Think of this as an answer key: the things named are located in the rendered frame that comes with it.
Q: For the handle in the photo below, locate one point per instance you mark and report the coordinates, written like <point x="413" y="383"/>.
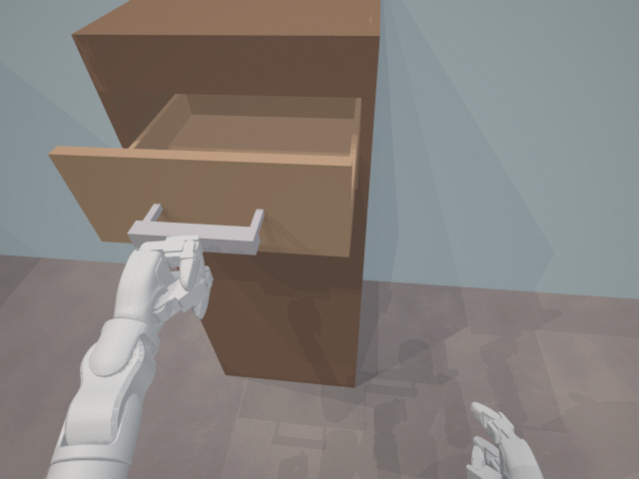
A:
<point x="224" y="239"/>

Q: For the cabinet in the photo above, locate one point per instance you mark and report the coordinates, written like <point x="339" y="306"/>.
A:
<point x="279" y="316"/>

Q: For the robot right hand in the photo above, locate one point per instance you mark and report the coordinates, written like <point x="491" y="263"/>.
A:
<point x="514" y="458"/>

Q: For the robot left forearm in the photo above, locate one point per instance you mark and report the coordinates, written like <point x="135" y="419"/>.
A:
<point x="100" y="431"/>

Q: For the robot left hand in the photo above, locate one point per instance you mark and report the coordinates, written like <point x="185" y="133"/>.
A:
<point x="149" y="291"/>

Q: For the drawer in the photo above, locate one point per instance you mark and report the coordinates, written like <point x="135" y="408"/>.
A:
<point x="216" y="159"/>

